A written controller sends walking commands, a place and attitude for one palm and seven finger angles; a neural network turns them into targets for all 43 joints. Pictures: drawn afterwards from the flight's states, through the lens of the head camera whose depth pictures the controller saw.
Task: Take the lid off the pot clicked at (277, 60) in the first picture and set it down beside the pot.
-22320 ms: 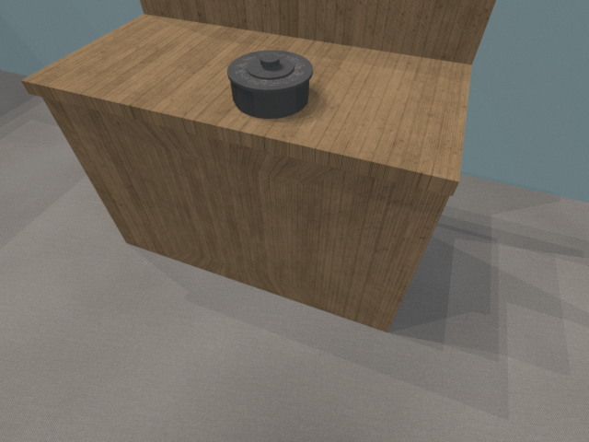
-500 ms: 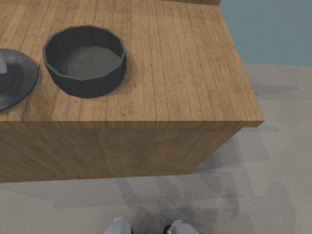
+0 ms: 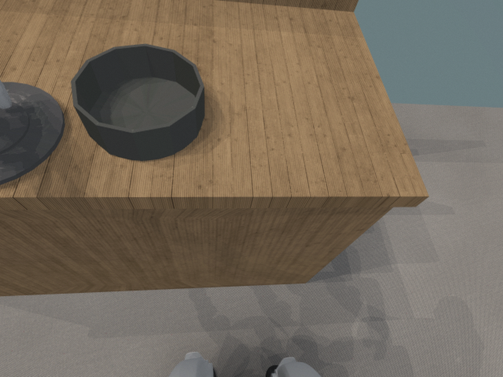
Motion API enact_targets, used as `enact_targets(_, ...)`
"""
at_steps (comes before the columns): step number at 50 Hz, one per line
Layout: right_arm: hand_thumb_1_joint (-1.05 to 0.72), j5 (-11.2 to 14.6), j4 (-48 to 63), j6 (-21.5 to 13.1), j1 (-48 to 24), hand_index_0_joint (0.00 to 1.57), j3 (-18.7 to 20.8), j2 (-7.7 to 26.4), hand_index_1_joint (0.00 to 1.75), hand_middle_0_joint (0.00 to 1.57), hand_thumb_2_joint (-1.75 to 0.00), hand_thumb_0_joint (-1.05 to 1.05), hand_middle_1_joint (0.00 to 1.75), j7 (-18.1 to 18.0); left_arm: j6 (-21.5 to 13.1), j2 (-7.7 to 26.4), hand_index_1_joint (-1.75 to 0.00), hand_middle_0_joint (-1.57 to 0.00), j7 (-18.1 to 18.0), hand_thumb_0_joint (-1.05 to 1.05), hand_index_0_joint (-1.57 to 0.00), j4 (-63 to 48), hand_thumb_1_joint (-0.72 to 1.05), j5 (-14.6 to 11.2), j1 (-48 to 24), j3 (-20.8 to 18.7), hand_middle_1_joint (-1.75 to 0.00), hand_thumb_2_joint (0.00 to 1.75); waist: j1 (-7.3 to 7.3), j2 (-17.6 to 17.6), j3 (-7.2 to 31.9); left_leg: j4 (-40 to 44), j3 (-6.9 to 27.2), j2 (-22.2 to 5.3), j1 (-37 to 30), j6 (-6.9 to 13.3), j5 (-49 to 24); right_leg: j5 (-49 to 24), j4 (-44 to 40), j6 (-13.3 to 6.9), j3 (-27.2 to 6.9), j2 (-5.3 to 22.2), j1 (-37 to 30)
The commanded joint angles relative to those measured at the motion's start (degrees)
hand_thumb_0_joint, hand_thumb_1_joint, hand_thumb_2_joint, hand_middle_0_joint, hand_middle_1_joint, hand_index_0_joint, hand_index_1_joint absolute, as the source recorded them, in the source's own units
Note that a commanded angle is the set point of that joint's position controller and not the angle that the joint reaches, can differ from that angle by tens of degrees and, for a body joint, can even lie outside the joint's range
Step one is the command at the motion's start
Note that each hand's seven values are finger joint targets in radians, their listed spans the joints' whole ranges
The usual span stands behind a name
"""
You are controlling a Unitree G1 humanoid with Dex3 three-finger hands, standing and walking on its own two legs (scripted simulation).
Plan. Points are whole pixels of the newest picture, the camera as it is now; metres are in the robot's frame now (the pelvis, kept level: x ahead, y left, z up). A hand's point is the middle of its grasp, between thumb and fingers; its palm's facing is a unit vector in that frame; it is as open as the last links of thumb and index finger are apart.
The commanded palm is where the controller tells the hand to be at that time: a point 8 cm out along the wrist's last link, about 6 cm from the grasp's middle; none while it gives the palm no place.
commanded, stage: open the fingers wide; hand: left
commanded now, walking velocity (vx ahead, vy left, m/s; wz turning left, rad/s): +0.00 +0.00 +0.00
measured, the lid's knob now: out of the picture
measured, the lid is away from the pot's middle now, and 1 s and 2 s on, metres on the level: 0.23 0.23 0.23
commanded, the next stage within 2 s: raise the empty hand in 0.20 s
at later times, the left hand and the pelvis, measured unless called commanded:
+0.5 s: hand out of the picture +0.46 +0.37 +0.12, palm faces -0.40 -0.16 -0.90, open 11.0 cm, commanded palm +0.50 +0.36 +0.18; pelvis +0.00 +0.00 +0.00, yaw +0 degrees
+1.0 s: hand out of the picture +0.46 +0.38 +0.17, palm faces -0.34 -0.18 -0.92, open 11.1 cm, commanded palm +0.49 +0.37 +0.24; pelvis +0.00 +0.00 +0.01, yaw +1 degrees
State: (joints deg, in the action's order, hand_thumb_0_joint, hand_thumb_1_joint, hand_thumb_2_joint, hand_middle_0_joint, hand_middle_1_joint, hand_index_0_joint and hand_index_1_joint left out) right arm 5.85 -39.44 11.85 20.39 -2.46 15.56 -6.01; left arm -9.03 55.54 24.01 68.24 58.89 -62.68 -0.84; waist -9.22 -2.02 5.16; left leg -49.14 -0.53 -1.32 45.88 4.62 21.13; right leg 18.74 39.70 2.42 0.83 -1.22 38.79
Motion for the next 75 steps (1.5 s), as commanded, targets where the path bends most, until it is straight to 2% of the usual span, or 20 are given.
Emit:
enact_targets(1,-0.90,-0.52,2.29,-0.70,7.61,0.20,3.85,12.07,0.30,0.20,-0.90,0.00,0.30,-1.28,-0.44,17.81,-0.86,-0.35,-2.62,0.00,-0.35,-10.99,-0.01,0.11,-24.70,-4.13,-0.86,0.65,-0.06,-11.27,24.84,4.97,4.44,0.58,-32.40,-1.98,-27.33,-7.88,-3.41,-3.75,3.15,-4.69,4.51)
enact_targets(6,-0.90,-0.54,2.59,-0.87,7.22,0.20,3.94,12.00,0.30,0.20,-0.90,0.00,0.30,-1.21,-0.56,17.93,-0.86,-0.35,-2.68,0.00,-0.35,-11.47,-0.01,0.20,-24.66,-4.32,-0.86,0.65,0.17,-12.35,24.72,5.15,4.45,0.59,-32.75,-2.02,-27.02,-7.45,-3.49,-3.83,3.10,-4.63,4.81)
enact_targets(8,-0.90,-0.35,2.76,-0.89,6.96,0.20,3.74,12.09,0.30,0.20,-0.90,0.00,0.30,-1.17,-0.32,17.44,-0.86,-0.35,-2.55,0.00,-0.35,-9.33,-0.02,-0.11,-23.10,-3.92,-0.86,0.65,-0.13,-8.64,21.87,5.47,3.85,0.86,-29.52,-1.45,-23.25,-7.26,-3.84,-3.73,3.00,-4.59,3.66)
enact_targets(11,-0.90,-0.51,2.68,-0.81,7.04,0.20,3.90,12.03,0.30,0.20,-0.90,0.00,0.30,-1.23,-0.53,18.06,-0.85,-0.35,-2.71,0.00,-0.35,-11.82,-0.02,0.10,-24.66,-4.37,-0.85,0.66,0.34,-12.93,24.45,5.33,4.32,0.63,-32.77,-2.03,-26.61,-7.29,-3.57,-3.89,3.03,-4.54,4.71)
enact_targets(15,-0.90,-0.49,2.39,-0.95,7.09,0.20,3.86,12.23,0.30,0.20,-0.90,0.00,0.30,-1.31,-0.45,17.02,-0.85,-0.35,-2.45,0.00,-0.35,-10.51,-0.02,-0.38,-24.17,-3.55,-0.85,0.66,-0.09,-10.34,22.91,5.63,4.33,0.36,-31.70,-1.89,-24.92,-6.53,-3.55,-3.74,3.31,-4.60,4.98)
enact_targets(20,-0.90,-0.87,2.38,-1.17,7.36,0.20,4.20,11.92,0.30,0.20,-0.90,0.00,0.30,-1.39,-0.65,20.06,-0.85,-0.35,-2.49,0.00,-0.35,-16.21,-0.02,-0.44,-27.22,-6.09,-0.85,0.66,0.81,-15.28,29.14,5.29,5.02,0.07,-37.98,-2.72,-32.49,-8.84,-3.83,-3.84,3.12,-4.70,3.85)
enact_targets(22,-0.90,-0.50,2.36,-0.95,6.75,0.20,3.90,12.14,0.30,0.20,-0.90,0.00,0.30,-1.29,-0.02,18.90,-0.85,-0.35,-1.92,0.00,-0.35,-12.46,-0.02,-0.83,-25.07,-5.13,-0.85,0.66,0.49,-11.55,24.81,5.74,4.45,0.44,-33.69,-2.19,-28.89,-8.68,-4.43,-3.73,3.18,-4.62,2.97)
enact_targets(24,-0.90,-0.20,2.80,-1.16,6.22,0.20,3.82,11.82,0.30,0.20,-0.90,0.00,0.30,-1.17,0.16,15.26,-0.85,-0.35,-1.45,0.00,-0.35,-13.57,-0.02,-1.27,-25.63,-2.30,-0.85,0.66,0.54,-12.63,23.50,6.47,4.29,0.45,-34.44,-2.25,-29.51,-8.10,-4.61,-3.93,3.59,-4.64,3.73)
enact_targets(27,-0.90,-0.14,2.94,-1.07,6.24,0.20,3.72,12.08,0.30,0.20,-0.90,0.00,0.30,-0.97,1.37,15.63,-0.85,-0.35,-1.28,0.00,-0.35,-10.45,-0.02,-0.89,-25.30,-1.87,-0.85,0.66,0.16,-9.99,20.62,7.33,4.21,0.65,-31.60,-1.77,-22.85,-6.19,-5.50,-3.94,3.26,-4.56,3.17)
enact_targets(30,-0.90,-0.44,2.56,-1.28,6.58,0.20,3.88,12.05,0.30,0.20,-0.90,0.00,0.30,-1.08,1.58,16.95,-0.85,-0.35,-1.25,0.00,-0.35,-14.35,-0.02,-0.92,-29.11,-2.48,-0.85,0.66,0.70,-14.12,24.48,7.77,4.87,0.18,-35.83,-2.34,-27.00,-7.00,-5.57,-4.05,3.20,-4.52,2.77)
enact_targets(37,-0.90,-0.04,2.78,-1.45,5.98,0.20,3.71,12.15,0.30,0.20,-0.90,0.00,0.30,-0.97,2.96,14.76,-0.85,-0.35,-0.26,0.00,-0.35,-10.86,-0.02,-1.23,-28.58,-0.38,-0.85,0.66,0.04,-8.91,20.78,9.10,3.83,0.75,-32.25,-1.53,-22.87,-7.77,-7.12,-3.77,3.13,-4.29,0.17)
enact_targets(41,-0.90,-0.14,2.92,-1.52,6.03,0.20,3.85,11.91,0.30,0.20,-0.90,0.00,0.30,-0.85,3.23,16.35,-0.85,-0.35,-0.17,0.00,-0.35,-12.68,-0.02,-0.80,-29.41,-1.74,-0.85,0.66,0.98,-12.31,22.88,9.13,4.35,0.60,-36.18,-2.13,-28.24,-8.69,-7.58,-3.96,3.05,-4.33,0.08)
enact_targets(43,-0.90,-0.03,3.03,-1.43,6.00,0.20,3.79,12.10,0.30,0.20,-0.90,0.00,0.30,-0.72,3.61,15.99,-0.85,-0.35,0.16,0.00,-0.35,-11.48,-0.02,-0.97,-28.85,-1.37,-0.85,0.66,0.82,-9.40,21.53,9.78,4.36,0.60,-34.51,-1.94,-26.32,-8.51,-7.89,-3.92,3.19,-4.28,-0.85)
enact_targets(48,-0.90,-0.11,3.41,-1.46,5.86,0.20,3.94,12.10,0.30,0.20,-0.90,0.00,0.30,-0.52,4.09,18.42,-0.85,-0.35,0.51,0.00,-0.35,-14.28,-0.02,-0.93,-30.85,-2.93,-0.85,0.66,1.46,-10.09,23.88,10.29,4.05,0.79,-36.05,-1.74,-28.53,-10.19,-8.55,-3.84,2.90,-4.21,-3.60)
enact_targets(52,-0.90,0.08,3.16,-1.43,5.35,0.20,3.84,12.16,0.30,0.20,-0.90,0.00,0.30,-0.28,4.82,15.21,-0.85,-0.35,1.10,0.00,-0.35,-11.77,-0.02,-1.30,-30.21,-0.28,-0.85,0.66,1.03,-9.21,19.77,11.19,4.25,0.60,-35.27,-1.89,-26.37,-8.28,-9.38,-3.90,3.20,-4.17,-2.09)
enact_targets(59,-0.90,0.00,3.27,-2.30,4.80,0.20,3.88,11.71,0.30,0.20,-0.90,0.00,0.30,-0.22,5.18,13.52,-0.85,-0.35,1.66,0.00,-0.35,-16.94,-0.02,-1.71,-34.85,1.04,-0.85,0.66,1.37,-12.66,23.66,11.94,5.16,0.38,-41.48,-2.56,-33.53,-9.82,-10.07,-4.20,3.64,-4.10,-2.94)
enact_targets(62,-0.90,0.21,2.79,-2.20,4.62,0.20,3.64,12.19,0.30,0.20,-0.90,0.00,0.30,0.03,6.51,12.34,-0.85,-0.35,2.05,0.00,-0.35,-10.15,-0.02,-1.43,-33.04,2.71,-0.85,0.66,0.60,-7.28,17.57,13.45,4.37,0.75,-35.16,-1.58,-22.30,-7.06,-11.33,-3.84,3.11,-3.84,-3.29)
enact_targets(65,-0.90,-0.12,2.96,-2.52,4.72,0.20,3.76,12.01,0.30,0.20,-0.90,0.00,0.30,0.05,6.54,14.31,-0.85,-0.35,1.73,0.00,-0.35,-14.45,-0.02,-0.67,-36.58,1.42,-0.85,0.66,1.42,-11.82,22.07,13.44,5.18,0.57,-39.79,-2.30,-27.94,-8.11,-10.96,-4.19,3.10,-3.84,-3.99)
enact_targets(72,-0.90,0.18,2.56,-2.97,4.55,0.20,3.38,12.32,0.30,0.20,-0.90,0.00,0.30,0.13,7.86,13.48,-0.85,-0.35,2.32,0.00,-0.35,-9.97,-0.02,-0.50,-36.86,3.10,-0.85,0.66,0.84,-7.25,17.66,15.15,4.34,0.96,-35.87,-1.62,-21.61,-7.64,-12.49,-3.95,2.96,-3.61,-5.58)
enact_targets(75,-0.90,0.15,2.55,-3.39,4.28,0.20,3.36,12.18,0.30,0.20,-0.90,0.00,0.30,-0.02,8.02,14.75,-0.85,-0.35,2.27,0.00,-0.35,-12.34,-0.02,0.13,-39.99,2.66,-0.85,0.66,1.09,-10.37,21.02,15.34,4.28,0.85,-38.55,-1.82,-24.44,-8.64,-12.64,-4.00,2.66,-3.47,-6.80)
